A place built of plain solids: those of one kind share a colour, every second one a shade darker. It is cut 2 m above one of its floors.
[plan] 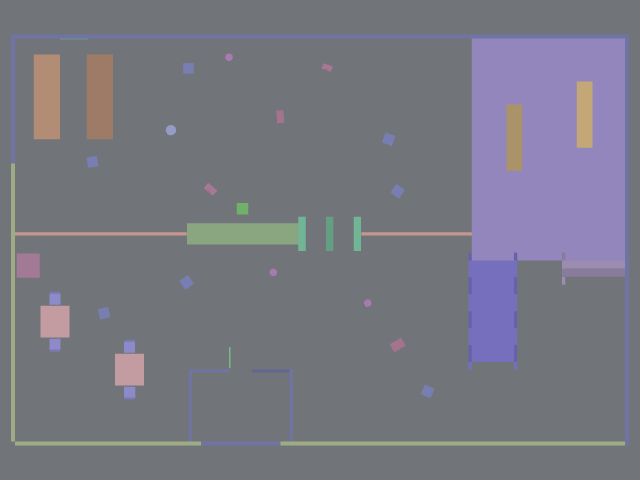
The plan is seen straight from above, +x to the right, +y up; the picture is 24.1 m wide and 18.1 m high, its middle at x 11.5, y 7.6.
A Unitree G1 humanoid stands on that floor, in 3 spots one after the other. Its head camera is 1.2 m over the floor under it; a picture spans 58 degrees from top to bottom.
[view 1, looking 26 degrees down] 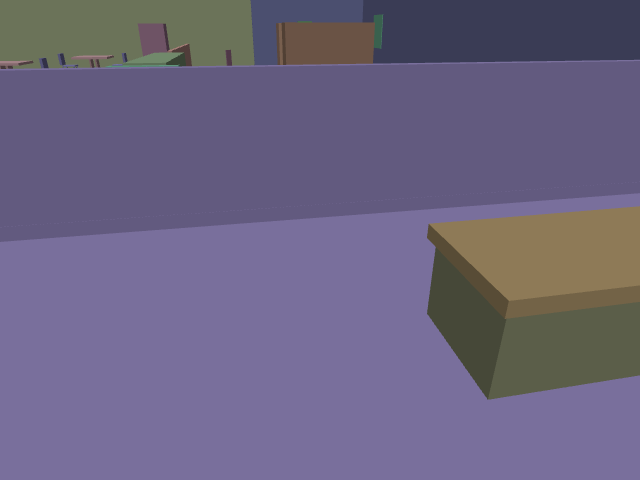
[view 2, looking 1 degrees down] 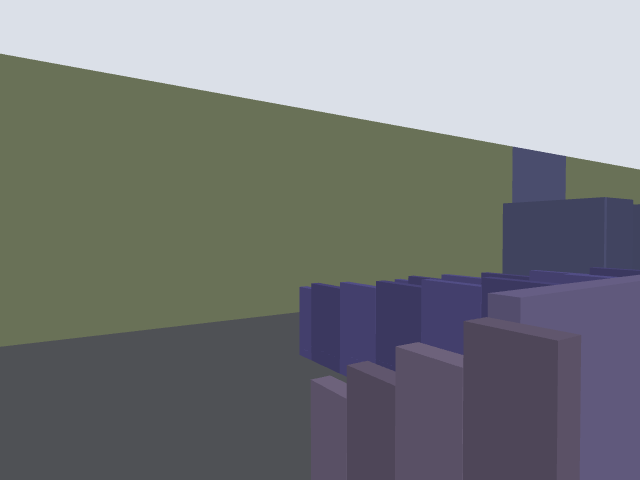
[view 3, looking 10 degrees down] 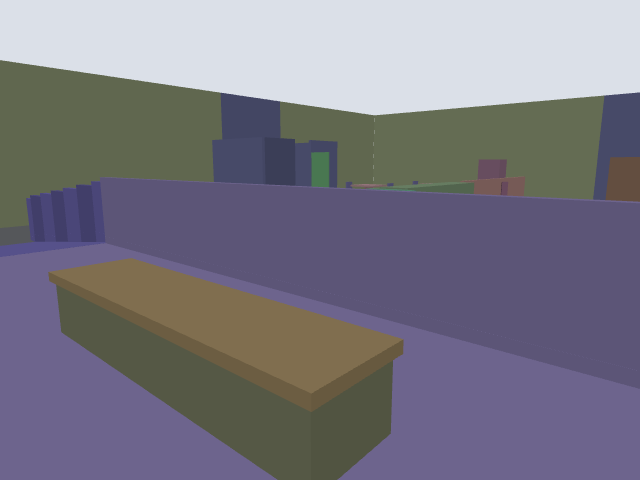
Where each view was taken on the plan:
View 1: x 20.11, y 9.43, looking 169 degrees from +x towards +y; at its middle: view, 2.74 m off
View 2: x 21.88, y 7.73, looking -123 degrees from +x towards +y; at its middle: window_wall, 9.22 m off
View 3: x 20.11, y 13.60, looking -139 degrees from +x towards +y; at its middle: view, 3.73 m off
